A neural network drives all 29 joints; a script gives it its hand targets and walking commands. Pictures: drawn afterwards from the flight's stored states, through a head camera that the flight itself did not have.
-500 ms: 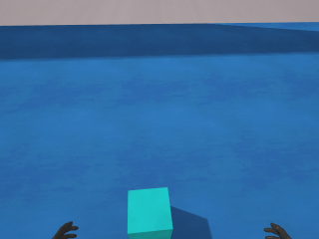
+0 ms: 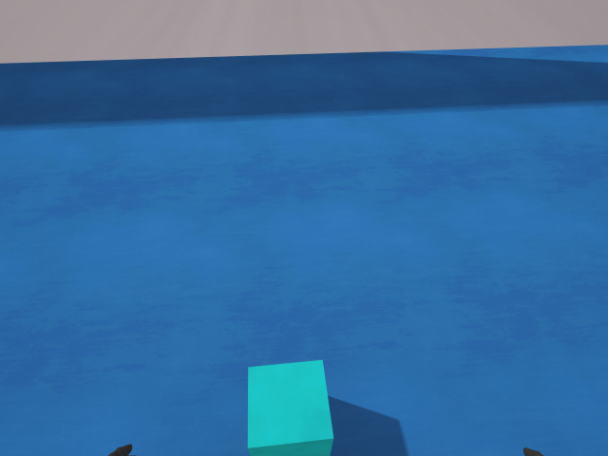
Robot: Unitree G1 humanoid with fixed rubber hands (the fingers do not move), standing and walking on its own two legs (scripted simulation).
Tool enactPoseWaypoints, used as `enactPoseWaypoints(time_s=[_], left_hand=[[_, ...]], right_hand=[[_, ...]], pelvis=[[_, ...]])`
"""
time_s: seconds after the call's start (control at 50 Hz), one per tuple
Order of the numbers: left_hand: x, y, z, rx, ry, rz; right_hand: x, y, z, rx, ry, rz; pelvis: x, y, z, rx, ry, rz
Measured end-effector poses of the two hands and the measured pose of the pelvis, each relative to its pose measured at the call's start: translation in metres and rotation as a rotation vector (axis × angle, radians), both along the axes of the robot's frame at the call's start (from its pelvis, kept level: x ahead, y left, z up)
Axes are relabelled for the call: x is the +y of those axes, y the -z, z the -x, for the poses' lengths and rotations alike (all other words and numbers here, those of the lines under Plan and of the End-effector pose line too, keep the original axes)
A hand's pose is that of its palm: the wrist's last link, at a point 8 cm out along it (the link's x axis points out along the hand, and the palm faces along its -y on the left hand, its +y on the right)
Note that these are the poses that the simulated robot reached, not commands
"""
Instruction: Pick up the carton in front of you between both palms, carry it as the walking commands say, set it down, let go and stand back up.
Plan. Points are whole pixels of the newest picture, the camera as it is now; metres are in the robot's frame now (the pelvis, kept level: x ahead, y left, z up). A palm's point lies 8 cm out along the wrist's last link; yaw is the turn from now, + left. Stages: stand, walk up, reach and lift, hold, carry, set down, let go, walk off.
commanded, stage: stand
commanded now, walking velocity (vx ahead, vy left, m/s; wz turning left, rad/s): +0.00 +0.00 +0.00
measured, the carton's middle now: (289, 416) +0.39 +0.07 -0.65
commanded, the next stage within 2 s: none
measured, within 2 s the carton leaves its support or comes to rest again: neither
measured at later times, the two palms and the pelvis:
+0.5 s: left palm out of the picture +0.07 +0.30 -0.10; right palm out of the picture +0.08 -0.31 -0.09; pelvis -0.01 +0.00 +0.00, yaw +0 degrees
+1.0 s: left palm out of the picture +0.07 +0.31 -0.10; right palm out of the picture +0.08 -0.31 -0.09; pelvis -0.02 +0.00 +0.01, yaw +1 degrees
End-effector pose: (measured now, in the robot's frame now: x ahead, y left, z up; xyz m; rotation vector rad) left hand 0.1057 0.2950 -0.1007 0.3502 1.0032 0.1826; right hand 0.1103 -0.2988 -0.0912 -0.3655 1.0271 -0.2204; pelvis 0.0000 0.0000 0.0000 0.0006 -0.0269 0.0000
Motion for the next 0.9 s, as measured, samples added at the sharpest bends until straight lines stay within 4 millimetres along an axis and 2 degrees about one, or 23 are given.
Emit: enactPoseWaypoints(time_s=[0.4, 0.9], left_hand=[[0.007, 0.003, 0.030, 0.070, -0.021, -0.010], [0.013, 0.003, 0.039, 0.107, -0.043, -0.018]], right_hand=[[-0.010, 0.001, 0.024, 0.058, 0.008, 0.007], [-0.015, 0.002, 0.031, 0.089, 0.005, 0.016]], pelvis=[[-0.002, -0.004, 0.013, -0.012, -0.003, 0.003], [-0.002, -0.005, 0.017, -0.014, -0.010, 0.004]])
